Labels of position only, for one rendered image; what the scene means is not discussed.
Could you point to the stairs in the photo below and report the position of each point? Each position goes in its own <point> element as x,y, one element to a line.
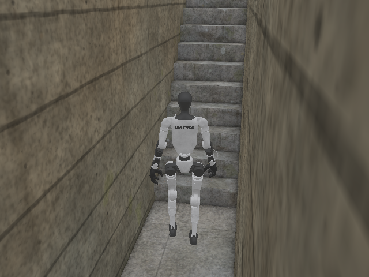
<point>210,67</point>

